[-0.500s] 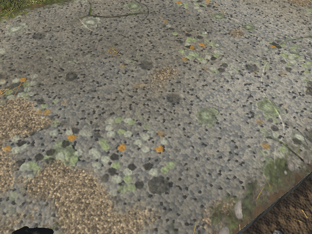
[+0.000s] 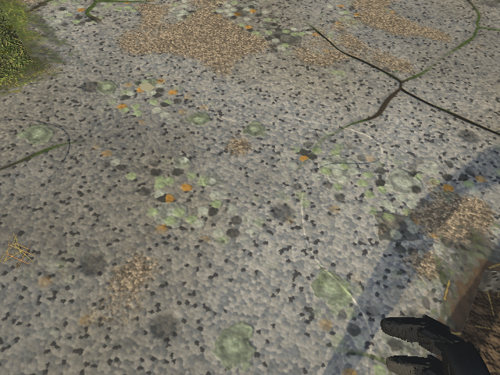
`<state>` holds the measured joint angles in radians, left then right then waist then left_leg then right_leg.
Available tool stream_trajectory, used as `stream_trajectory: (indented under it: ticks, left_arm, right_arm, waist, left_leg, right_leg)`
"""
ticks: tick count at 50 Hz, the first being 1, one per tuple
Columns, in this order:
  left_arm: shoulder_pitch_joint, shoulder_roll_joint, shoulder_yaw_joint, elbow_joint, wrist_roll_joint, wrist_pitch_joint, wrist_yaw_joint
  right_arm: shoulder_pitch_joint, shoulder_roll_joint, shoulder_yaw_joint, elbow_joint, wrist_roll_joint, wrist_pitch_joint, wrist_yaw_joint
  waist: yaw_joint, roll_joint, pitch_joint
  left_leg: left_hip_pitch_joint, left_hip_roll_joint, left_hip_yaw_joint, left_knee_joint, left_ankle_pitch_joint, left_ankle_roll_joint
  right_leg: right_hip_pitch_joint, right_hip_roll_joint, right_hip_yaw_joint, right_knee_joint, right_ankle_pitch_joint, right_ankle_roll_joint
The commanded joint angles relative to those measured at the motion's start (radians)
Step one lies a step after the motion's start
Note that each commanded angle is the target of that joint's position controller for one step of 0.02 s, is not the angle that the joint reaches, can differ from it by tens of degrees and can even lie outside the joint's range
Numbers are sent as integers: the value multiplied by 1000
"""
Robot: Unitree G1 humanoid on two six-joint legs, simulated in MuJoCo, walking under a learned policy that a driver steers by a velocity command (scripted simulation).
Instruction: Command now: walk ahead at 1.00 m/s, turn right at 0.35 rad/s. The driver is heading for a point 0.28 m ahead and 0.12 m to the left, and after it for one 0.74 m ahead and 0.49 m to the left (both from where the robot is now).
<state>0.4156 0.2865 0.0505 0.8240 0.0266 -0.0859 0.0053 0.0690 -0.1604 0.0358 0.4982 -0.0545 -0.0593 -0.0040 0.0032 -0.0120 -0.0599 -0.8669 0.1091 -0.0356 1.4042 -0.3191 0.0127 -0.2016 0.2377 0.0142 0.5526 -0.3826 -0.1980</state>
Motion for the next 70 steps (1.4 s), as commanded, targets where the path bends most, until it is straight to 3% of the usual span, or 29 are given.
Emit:
stream_trajectory:
  ticks: [1,6,9,10,11,12,14,16,19,23,28,29,30,31,32,34,47,49,50,51,52,55,59,62,64,66,68,69,70]
  left_arm:
    - [-94,73,15,-72,-14,-47,-3]
    - [42,170,39,-27,-24,-49,-3]
    - [-8,188,44,-30,1,-26,28]
    - [-97,168,41,-69,-4,-25,33]
    - [33,5,1,-112,-18,-25,33]
    - [31,68,-8,-125,-40,-19,33]
    - [-149,98,-21,-189,-5,-24,24]
    - [-171,99,-22,-212,30,4,9]
    - [-148,58,-43,-238,26,51,17]
    - [-220,50,-57,-257,-5,69,22]
    - [-212,77,-49,-257,-3,33,37]
    - [-169,112,-40,-250,7,17,44]
    - [-144,174,-31,-269,7,21,52]
    - [-140,189,-13,-259,-7,43,50]
    - [-183,133,-18,-279,-11,58,54]
    - [-260,47,-40,-290,-1,74,59]
    - [-207,160,41,-251,24,77,21]
    - [-184,158,49,-239,10,90,13]
    - [-145,129,48,-229,8,102,5]
    - [-191,58,25,-319,5,119,12]
    - [-325,109,29,-345,14,130,21]
    - [-239,115,34,-282,-1,108,19]
    - [-237,94,25,-250,3,107,4]
    - [-289,100,18,-261,9,103,-15]
    - [-321,110,21,-265,1,93,-23]
    - [-291,100,18,-252,-16,76,-21]
    - [-78,103,28,-188,-35,59,2]
    - [48,188,51,-153,-19,49,21]
    - [35,286,61,-178,15,40,25]
  right_arm:
    - [-31,-107,-15,-41,0,5,24]
    - [-43,-146,-34,39,25,-8,36]
    - [273,-227,-79,175,16,-25,21]
    - [424,-271,-97,236,12,-24,14]
    - [448,-329,-107,263,-2,-21,17]
    - [466,-325,-125,245,38,-18,21]
    - [298,-265,-118,194,66,-5,2]
    - [290,-245,-109,206,68,2,-8]
    - [244,-300,-122,209,44,3,4]
    - [220,-289,-135,196,45,34,9]
    - [212,-283,-154,160,46,73,-3]
    - [242,-246,-147,149,54,68,-3]
    - [342,-171,-130,134,54,68,-8]
    - [446,-224,-140,121,46,76,-13]
    - [404,-269,-148,150,19,89,-12]
    - [276,-272,-156,141,24,114,7]
    - [105,-229,-128,32,56,157,70]
    - [183,-240,-137,62,57,145,65]
    - [234,-291,-149,80,45,132,50]
    - [225,-466,-186,28,39,125,34]
    - [271,-445,-198,34,21,125,17]
    - [58,-349,-166,12,32,128,-4]
    - [131,-315,-159,32,45,117,9]
    - [191,-337,-170,36,32,113,26]
    - [177,-341,-171,31,29,108,33]
    - [113,-338,-170,14,31,98,37]
    - [-28,-314,-164,-20,36,89,35]
    - [-21,-242,-144,-25,42,73,27]
    - [23,-144,-109,-47,53,59,23]
  waist:
    - [-20,71,147]
    - [49,-68,39]
    - [-116,-87,-96]
    - [-202,4,-135]
    - [-59,304,-246]
    - [-109,134,-451]
    - [-70,-14,-210]
    - [-15,-78,-49]
    - [61,-23,-13]
    - [42,107,-65]
    - [39,115,-12]
    - [35,46,-25]
    - [-16,-159,-95]
    - [-51,-292,-240]
    - [-43,-170,-189]
    - [-37,-80,-65]
    - [3,-192,-37]
    - [-34,-104,-34]
    - [-53,102,32]
    - [-42,394,91]
    - [-117,235,92]
    - [14,206,89]
    - [-14,113,-6]
    - [-61,168,-14]
    - [-58,180,32]
    - [-14,156,58]
    - [140,93,69]
    - [182,-56,36]
    - [143,-235,4]
  left_leg:
    - [248,11,81,-471,246,21]
    - [413,-141,199,-841,446,80]
    - [721,-181,158,-1042,558,116]
    - [960,-74,56,-1012,733,171]
    - [1404,217,-252,-694,1538,327]
    - [1501,309,-471,-784,1503,434]
    - [1147,171,-363,-962,1033,360]
    - [852,100,-317,-1051,1010,332]
    - [579,9,-235,-1068,1066,296]
    - [477,-122,-188,-1005,869,170]
    - [523,-153,-358,-835,461,66]
    - [481,-188,-322,-700,266,27]
    - [381,-285,-153,-437,-285,-3]
    - [322,-293,-45,-269,-451,-21]
    - [276,-217,-25,-165,-351,-31]
    - [290,-170,-18,-134,-188,-63]
    - [582,-106,134,-655,-120,-6]
    - [739,-140,129,-860,-29,26]
    - [796,-43,-84,-1050,5,61]
    - [764,264,-605,-1138,160,192]
    - [687,248,-567,-1136,273,271]
    - [610,41,-312,-1086,215,186]
    - [689,13,-333,-1015,406,196]
    - [712,11,-506,-1134,-290,238]
    - [666,10,-560,-1145,-361,242]
    - [529,-20,-558,-1116,-302,217]
    - [230,-109,-485,-1002,-302,139]
    - [82,-211,-323,-784,-341,67]
    - [-25,-313,-176,-473,-294,46]
  right_leg:
    - [-211,-175,192,-394,605,-28]
    - [246,-270,97,-318,1300,79]
    - [316,-277,26,156,1344,166]
    - [91,-182,-21,520,858,197]
    - [-403,-73,11,951,-296,255]
    - [-545,-111,114,1082,-178,254]
    - [-553,-215,96,939,-5,234]
    - [-480,-234,78,815,2,249]
    - [-327,-228,40,530,-5,270]
    - [-135,-174,15,251,248,251]
    - [-6,-181,78,-95,368,225]
    - [91,-314,163,-136,487,186]
    - [227,-608,407,-108,870,110]
    - [264,-754,621,-145,949,-47]
    - [221,-690,580,-171,744,-67]
    - [80,-544,319,-213,529,-7]
    - [-56,-563,-81,-189,268,57]
    - [-146,-541,-163,-44,158,149]
    - [-293,-465,-237,171,-9,228]
    - [-596,-286,-211,378,-313,313]
    - [-568,-287,-15,525,-267,293]
    - [-468,-286,14,527,44,264]
    - [-414,-245,16,472,45,259]
    - [-406,-218,38,322,-1,247]
    - [-353,-198,48,224,-40,241]
    - [-176,-184,57,95,-45,227]
    - [244,-194,37,-147,101,197]
    - [432,-332,125,-233,-26,179]
    - [422,-631,587,-378,-440,120]
